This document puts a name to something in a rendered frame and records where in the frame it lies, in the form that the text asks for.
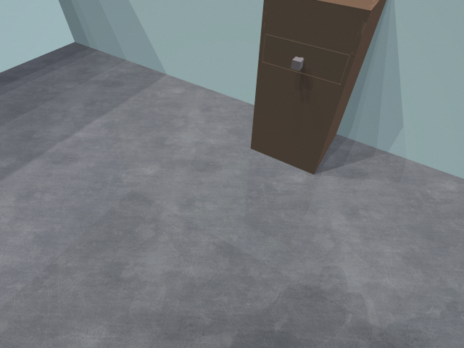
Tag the drawer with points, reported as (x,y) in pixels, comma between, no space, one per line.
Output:
(319,62)

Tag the handle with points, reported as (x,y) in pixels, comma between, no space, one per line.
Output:
(297,63)

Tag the cabinet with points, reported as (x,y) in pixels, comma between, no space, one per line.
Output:
(296,115)

